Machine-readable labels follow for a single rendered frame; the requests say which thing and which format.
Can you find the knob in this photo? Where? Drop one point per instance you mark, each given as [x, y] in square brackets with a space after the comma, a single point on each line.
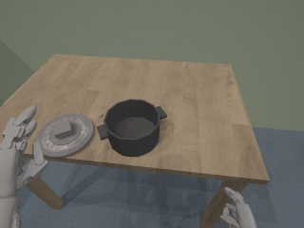
[62, 129]

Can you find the robot left hand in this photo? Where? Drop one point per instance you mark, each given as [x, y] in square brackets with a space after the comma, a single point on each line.
[16, 135]

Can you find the left robot forearm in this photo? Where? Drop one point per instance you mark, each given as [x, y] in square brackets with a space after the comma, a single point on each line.
[8, 212]

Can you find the pot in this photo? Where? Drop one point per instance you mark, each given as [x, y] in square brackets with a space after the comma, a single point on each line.
[132, 127]

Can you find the table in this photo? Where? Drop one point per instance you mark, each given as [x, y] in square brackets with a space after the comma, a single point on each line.
[207, 132]

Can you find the lid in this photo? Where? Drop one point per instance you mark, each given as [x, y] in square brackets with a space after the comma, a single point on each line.
[82, 128]

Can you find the robot right hand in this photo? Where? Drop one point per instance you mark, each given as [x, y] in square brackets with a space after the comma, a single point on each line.
[242, 216]

